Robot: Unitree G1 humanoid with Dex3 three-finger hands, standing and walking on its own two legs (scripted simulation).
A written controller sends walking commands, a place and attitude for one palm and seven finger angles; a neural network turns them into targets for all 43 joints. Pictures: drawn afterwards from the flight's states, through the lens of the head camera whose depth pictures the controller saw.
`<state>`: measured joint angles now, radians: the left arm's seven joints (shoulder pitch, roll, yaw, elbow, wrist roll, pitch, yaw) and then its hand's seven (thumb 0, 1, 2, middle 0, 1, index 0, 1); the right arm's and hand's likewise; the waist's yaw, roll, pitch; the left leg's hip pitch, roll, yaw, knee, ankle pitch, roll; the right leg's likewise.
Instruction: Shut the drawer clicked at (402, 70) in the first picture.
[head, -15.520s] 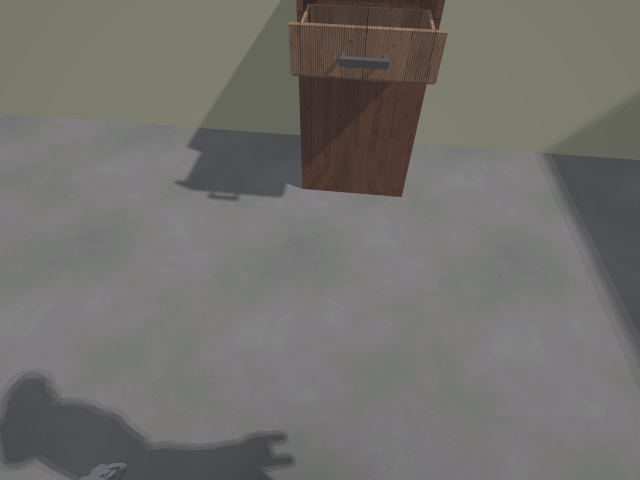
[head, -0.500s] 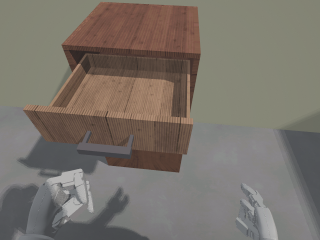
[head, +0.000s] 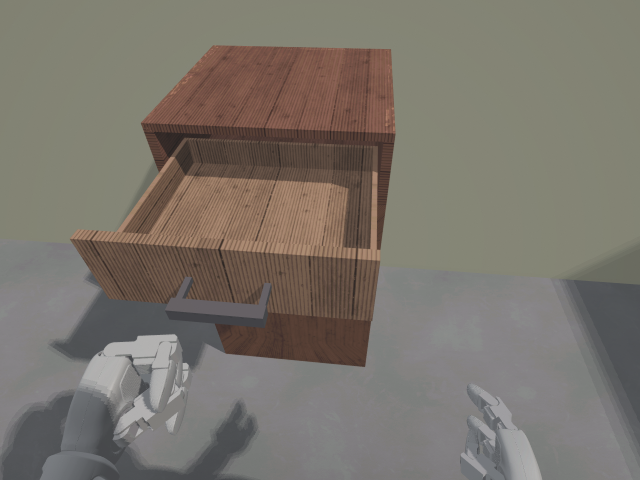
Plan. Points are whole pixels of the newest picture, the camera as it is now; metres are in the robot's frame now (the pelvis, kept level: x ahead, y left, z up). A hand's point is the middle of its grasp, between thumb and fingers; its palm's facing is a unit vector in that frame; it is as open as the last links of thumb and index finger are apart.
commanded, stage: raise the hand and make a fist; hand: left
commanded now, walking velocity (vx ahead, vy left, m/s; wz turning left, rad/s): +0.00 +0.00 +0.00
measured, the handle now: (221, 299) +0.35 +0.18 +0.03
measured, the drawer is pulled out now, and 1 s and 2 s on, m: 0.30 0.30 0.30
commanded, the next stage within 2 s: bring the fist close to the handle in 0.22 s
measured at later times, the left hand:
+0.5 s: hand (181, 389) +0.18 +0.16 +0.11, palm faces +0.03 -1.00 -0.08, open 3.3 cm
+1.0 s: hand (207, 380) +0.22 +0.15 +0.07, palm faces -0.02 -1.00 -0.05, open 3.3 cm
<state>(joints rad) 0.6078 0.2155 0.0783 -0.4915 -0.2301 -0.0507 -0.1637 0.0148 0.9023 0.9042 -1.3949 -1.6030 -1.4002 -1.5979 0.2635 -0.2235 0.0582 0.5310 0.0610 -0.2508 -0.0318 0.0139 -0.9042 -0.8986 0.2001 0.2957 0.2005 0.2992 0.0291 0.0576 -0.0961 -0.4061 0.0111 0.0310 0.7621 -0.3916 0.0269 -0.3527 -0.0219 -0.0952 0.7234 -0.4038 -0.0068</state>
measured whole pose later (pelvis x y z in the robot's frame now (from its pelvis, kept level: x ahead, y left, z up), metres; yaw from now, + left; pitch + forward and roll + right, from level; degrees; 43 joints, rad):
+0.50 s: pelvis +0.00 -0.03 +0.00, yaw +0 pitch +2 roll +0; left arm 0.52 0.23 0.18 -0.28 -0.29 -0.14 -0.26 0.02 0.90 0.90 -1.40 -1.60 -1.40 -1.60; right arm 0.24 -0.25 0.03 0.59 0.06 -0.34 -0.06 0.01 -0.91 -0.90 0.20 0.30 0.20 0.30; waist 0.03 0.06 -0.08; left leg -0.38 0.03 0.01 0.71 -0.36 -0.01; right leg -0.33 0.00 -0.12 0.68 -0.39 -0.04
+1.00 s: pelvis +0.00 -0.01 -0.01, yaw +0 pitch +7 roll -1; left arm 0.40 0.19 0.11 -0.11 -0.24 -0.29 -0.21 0.02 0.90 0.90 -1.40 -1.60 -1.40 -1.60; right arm 0.25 -0.24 0.02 0.58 0.03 -0.27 -0.03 0.01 -0.91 -0.90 0.20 0.30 0.20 0.30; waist 0.00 0.04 -0.07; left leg -0.53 0.02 0.02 0.82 -0.40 0.01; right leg -0.49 -0.02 -0.10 0.80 -0.43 -0.02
